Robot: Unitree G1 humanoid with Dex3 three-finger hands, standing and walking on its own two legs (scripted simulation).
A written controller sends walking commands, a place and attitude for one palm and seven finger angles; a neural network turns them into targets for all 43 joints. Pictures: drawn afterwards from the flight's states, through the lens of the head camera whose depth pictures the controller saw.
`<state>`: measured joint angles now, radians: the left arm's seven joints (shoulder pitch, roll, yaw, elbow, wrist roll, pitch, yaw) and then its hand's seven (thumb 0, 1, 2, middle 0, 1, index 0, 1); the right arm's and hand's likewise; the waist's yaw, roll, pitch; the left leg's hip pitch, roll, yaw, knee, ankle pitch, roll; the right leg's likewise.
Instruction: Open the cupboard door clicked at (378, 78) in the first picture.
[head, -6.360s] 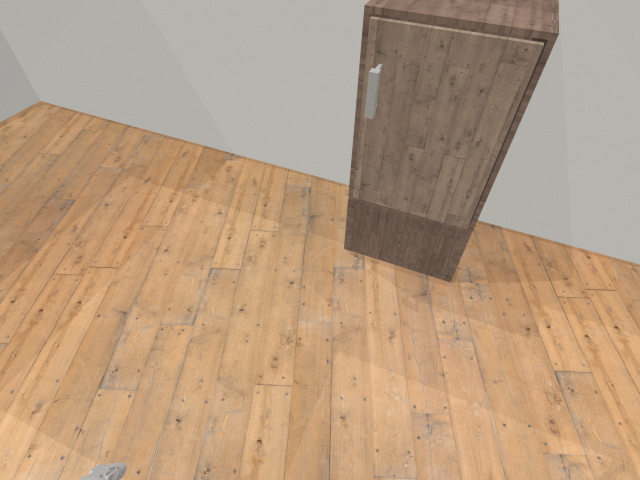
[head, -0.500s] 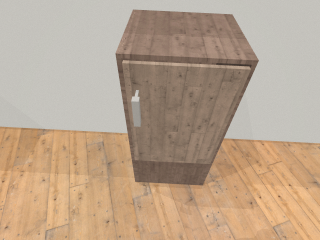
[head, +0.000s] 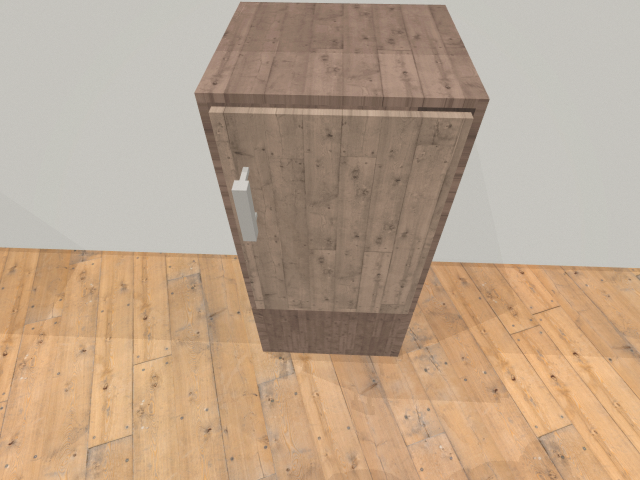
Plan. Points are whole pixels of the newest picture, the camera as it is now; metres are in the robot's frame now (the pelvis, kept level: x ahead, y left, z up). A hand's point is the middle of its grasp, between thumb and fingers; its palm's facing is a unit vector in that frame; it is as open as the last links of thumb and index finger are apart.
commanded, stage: come to a stop and stand still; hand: left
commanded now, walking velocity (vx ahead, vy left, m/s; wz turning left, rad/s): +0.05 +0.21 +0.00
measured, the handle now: (248, 204) +0.57 +0.17 -0.02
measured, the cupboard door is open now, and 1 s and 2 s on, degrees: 0 0 0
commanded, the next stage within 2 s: look again from close up in 1.52 s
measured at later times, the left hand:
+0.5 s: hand out of the picture +0.01 +0.16 -0.17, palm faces +0.06 -0.98 -0.19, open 7.4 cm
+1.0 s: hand out of the picture +0.02 +0.23 -0.16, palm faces +0.03 -0.97 -0.22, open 7.4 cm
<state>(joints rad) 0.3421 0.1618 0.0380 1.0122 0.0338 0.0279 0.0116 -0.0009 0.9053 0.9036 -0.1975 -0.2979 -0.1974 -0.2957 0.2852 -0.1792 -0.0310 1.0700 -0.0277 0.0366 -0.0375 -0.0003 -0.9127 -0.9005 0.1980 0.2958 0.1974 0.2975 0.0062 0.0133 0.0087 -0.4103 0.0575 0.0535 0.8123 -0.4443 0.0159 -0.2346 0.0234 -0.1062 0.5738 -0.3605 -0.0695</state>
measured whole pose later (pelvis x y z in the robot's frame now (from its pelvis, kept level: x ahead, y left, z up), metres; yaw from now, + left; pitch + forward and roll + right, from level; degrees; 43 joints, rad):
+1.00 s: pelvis -0.03 +0.04 +0.01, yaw +0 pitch -3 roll -1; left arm 0.28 0.22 0.00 0.98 0.02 0.02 0.03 0.00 0.90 0.90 -0.20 -0.30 -0.20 -0.30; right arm 0.29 -0.20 0.01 1.02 -0.02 0.00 -0.01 0.00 -0.91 -0.90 0.20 0.30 0.20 0.30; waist 0.00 -0.01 0.00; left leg -0.23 -0.07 0.09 0.43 -0.17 0.11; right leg -0.15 -0.01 -0.10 0.45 -0.26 -0.01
